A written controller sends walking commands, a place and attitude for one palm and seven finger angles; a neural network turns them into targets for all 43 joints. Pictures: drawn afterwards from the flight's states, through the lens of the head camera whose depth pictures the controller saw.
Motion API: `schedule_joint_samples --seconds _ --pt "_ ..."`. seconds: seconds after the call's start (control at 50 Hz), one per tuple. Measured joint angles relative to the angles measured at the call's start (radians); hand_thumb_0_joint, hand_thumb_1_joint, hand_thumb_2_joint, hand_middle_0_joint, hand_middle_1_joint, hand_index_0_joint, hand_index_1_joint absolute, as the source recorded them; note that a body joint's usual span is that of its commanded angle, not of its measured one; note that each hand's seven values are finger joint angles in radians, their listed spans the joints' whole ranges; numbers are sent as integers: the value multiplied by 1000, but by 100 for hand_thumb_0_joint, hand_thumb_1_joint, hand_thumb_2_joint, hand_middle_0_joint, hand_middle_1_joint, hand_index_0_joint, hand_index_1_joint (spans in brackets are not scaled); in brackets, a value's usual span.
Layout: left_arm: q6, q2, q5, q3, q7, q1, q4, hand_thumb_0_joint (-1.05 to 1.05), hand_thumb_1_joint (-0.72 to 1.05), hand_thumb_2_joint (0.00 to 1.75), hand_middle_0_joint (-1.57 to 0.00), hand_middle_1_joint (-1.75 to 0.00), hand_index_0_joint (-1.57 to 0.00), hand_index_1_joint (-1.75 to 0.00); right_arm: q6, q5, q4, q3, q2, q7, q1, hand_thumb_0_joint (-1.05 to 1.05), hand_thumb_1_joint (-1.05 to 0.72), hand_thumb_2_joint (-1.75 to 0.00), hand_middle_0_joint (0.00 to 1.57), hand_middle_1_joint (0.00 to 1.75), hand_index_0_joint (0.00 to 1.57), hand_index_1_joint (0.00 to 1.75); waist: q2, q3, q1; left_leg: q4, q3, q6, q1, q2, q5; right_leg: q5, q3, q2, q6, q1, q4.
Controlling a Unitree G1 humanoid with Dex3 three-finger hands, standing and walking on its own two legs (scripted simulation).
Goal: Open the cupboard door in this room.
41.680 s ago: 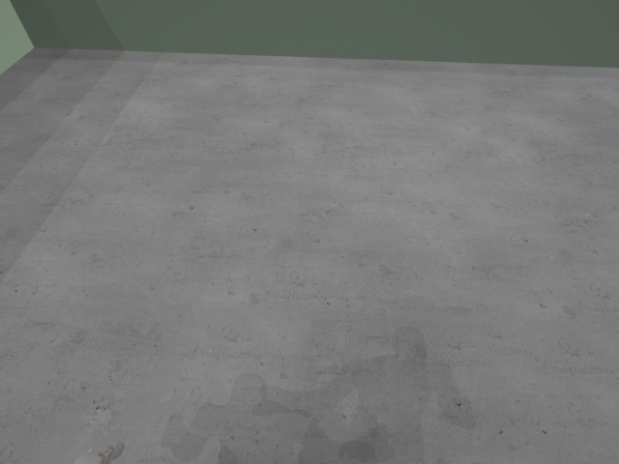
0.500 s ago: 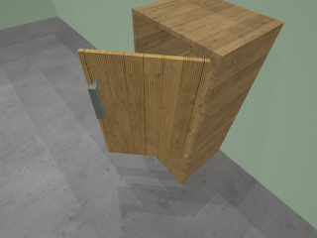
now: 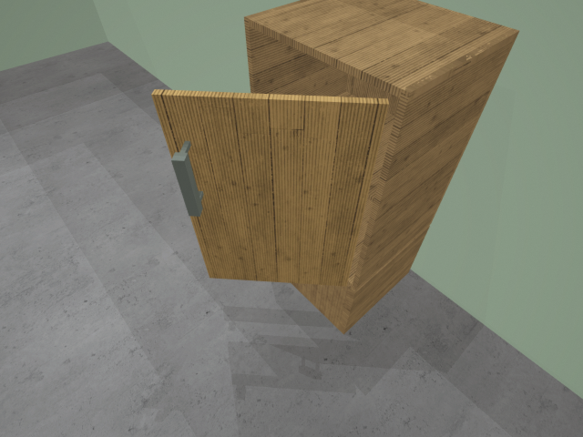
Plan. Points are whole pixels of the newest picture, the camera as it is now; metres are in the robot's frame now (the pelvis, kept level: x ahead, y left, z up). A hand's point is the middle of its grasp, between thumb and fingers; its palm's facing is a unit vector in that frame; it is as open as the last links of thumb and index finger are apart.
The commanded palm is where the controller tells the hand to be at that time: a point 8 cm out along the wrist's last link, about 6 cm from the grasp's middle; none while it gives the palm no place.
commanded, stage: raise the hand with hooked fingers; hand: left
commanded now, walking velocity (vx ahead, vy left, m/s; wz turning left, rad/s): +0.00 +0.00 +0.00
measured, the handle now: (191, 179) +0.58 +0.25 -0.01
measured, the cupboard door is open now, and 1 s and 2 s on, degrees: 44 44 44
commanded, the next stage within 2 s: none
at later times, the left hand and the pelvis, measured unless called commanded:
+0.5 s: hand out of the picture +0.14 +0.18 -0.06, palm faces +0.04 -1.00 +0.00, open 8.7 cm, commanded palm +0.13 +0.24 -0.05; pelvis -0.05 -0.04 -0.09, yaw +2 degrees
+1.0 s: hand (135, 385) +0.19 +0.23 -0.03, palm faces +0.00 -1.00 -0.04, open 11.7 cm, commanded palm +0.16 +0.28 -0.02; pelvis -0.05 -0.01 -0.08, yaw +1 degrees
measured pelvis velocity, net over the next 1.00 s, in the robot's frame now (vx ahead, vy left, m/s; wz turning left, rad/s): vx -0.05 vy -0.01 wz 0.02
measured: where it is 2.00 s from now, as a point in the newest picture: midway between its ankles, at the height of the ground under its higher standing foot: outside the picture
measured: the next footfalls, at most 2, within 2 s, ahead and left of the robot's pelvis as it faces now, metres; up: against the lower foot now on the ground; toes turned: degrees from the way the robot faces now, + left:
none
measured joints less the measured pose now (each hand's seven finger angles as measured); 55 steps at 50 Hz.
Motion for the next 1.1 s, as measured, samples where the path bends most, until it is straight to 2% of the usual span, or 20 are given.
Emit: schedule_joint_samples --seconds 0.08,0.1,0.12,0.14,0.18,0.22,0.26,0.3,0.34,0.38,0.42,0.46,0.52,0.6,0.66,0.72,0.8,0.92,1.1 --pt "-6 -3 3 -1 7 4 10 0 91 90 -19 -30 -20 -30 2 4 6 1 0 2 -3 1 -91 -90 20 30 20 30 0 4 0 5 -5 -5 -12 8 4 9 -6 8 -3 -3 -11" --pt "55 -6 -37 21 6 54 -146 0 91 90 -19 -30 -20 -30 -8 16 -32 2 -1 -1 12 1 -91 -90 20 30 20 30 -1 7 -4 16 -10 -6 -24 10 2 10 -10 9 -4 -11 -5" --pt "69 -5 -61 38 13 115 -338 1 91 90 -20 -30 -20 -30 -50 24 -72 4 -1 -15 36 1 -91 -90 20 30 21 30 -10 5 4 16 -8 -8 -28 6 4 6 -8 5 -13 -26 14" --pt "49 -1 -82 40 32 167 -505 1 90 89 -20 -30 -20 -31 -100 34 -105 2 0 -27 56 1 -91 -90 20 30 21 30 -20 -8 8 15 -5 -10 -37 0 6 -4 -9 -2 -23 -46 40" --pt "-2 -5 -128 51 52 202 -735 1 89 89 -20 -31 -20 -32 -178 46 -163 -11 -6 -40 67 1 -91 -90 20 30 21 30 -21 -29 -5 42 -17 -12 -69 -10 4 -27 -21 -14 -21 -76 78" --pt "-90 -16 -155 82 29 160 -839 1 87 88 -20 -32 -20 -33 -216 36 -224 -23 -25 -40 48 2 -91 -90 20 30 21 30 -2 -57 -25 111 -38 -13 -144 -6 -13 -40 -43 -13 -14 -130 122" --pt "-220 -17 -178 129 -34 97 -861 1 84 87 -20 -34 -20 -35 -233 26 -284 -36 -38 -30 11 2 -91 -90 20 30 21 30 4 -96 -33 196 -43 -19 -244 4 -38 -59 -46 -6 -20 -227 199" --pt "-364 -6 -208 171 -129 46 -849 1 81 85 -20 -36 -20 -37 -243 20 -348 -49 -47 -13 -29 2 -91 -90 20 30 21 30 -6 -136 -31 296 -38 -28 -359 17 -70 -90 -38 3 -31 -347 302" --pt "-496 13 -236 202 -252 15 -824 0 77 84 -20 -39 -20 -39 -253 20 -413 -63 -59 4 -66 2 -91 -90 20 30 21 30 -17 -160 -27 407 -38 -34 -470 31 -108 -126 -35 12 -39 -459 412" --pt "-567 38 -264 226 -376 6 -803 0 73 82 -21 -41 -21 -42 -256 29 -478 -73 -78 14 -95 1 -91 -90 20 30 21 30 -24 -171 -18 508 -42 -36 -562 41 -142 -162 -37 20 -47 -552 513" --pt "-557 56 -302 243 -461 20 -799 0 68 80 -21 -44 -21 -45 -251 41 -535 -80 -96 7 -111 1 -91 -90 20 30 21 30 -30 -177 -7 589 -49 -46 -631 47 -175 -194 -41 23 -56 -618 593" --pt "-510 64 -337 261 -499 44 -807 0 64 78 -22 -47 -22 -48 -245 51 -578 -81 -111 -8 -114 1 -91 -90 20 30 20 30 -30 -178 7 649 -62 -55 -678 52 -198 -219 -51 26 -61 -659 647" --pt "-464 67 -353 289 -487 82 -855 1 57 75 -22 -51 -22 -52 -245 52 -601 -77 -118 -31 -104 1 -91 -90 20 30 20 30 -22 -170 27 710 -89 -60 -719 61 -224 -240 -76 36 -70 -683 687" --pt "-464 85 -350 304 -471 78 -934 1 47 71 -23 -57 -23 -58 -250 46 -563 -47 -102 -52 -85 1 -91 -90 20 30 20 30 -8 -160 41 749 -124 -64 -749 71 -240 -249 -108 47 -77 -691 698" --pt "-442 109 -356 310 -498 28 -943 1 40 68 -23 -62 -23 -63 -245 46 -519 -20 -78 -57 -73 2 -91 -90 20 30 20 30 5 -152 36 753 -137 -66 -760 74 -238 -242 -120 52 -77 -692 688" --pt "-382 137 -364 321 -525 -20 -922 1 33 65 -24 -66 -24 -67 -231 49 -493 0 -53 -55 -54 2 -90 -90 20 30 21 30 19 -148 18 735 -132 -63 -755 75 -229 -229 -116 54 -72 -688 666" --pt "-323 153 -380 343 -524 -37 -901 1 24 61 -24 -72 -25 -73 -220 47 -486 7 -36 -48 -14 2 -90 -90 20 30 21 30 31 -149 -7 691 -108 -51 -731 74 -214 -206 -93 53 -60 -673 624" --pt "-344 146 -384 362 -493 -37 -886 0 10 55 -25 -81 -25 -82 -220 45 -490 -3 -58 -38 36 2 -90 -90 20 30 21 30 31 -156 -20 647 -78 -32 -709 63 -200 -187 -66 42 -41 -660 585" --pt "-353 152 -371 356 -496 -56 -883 0 -11 46 -27 -95 -27 -95 -220 50 -516 -13 -101 -43 25 2 -90 -90 20 30 21 30 13 -147 -17 627 -69 -12 -682 50 -199 -180 -57 30 -22 -627 553"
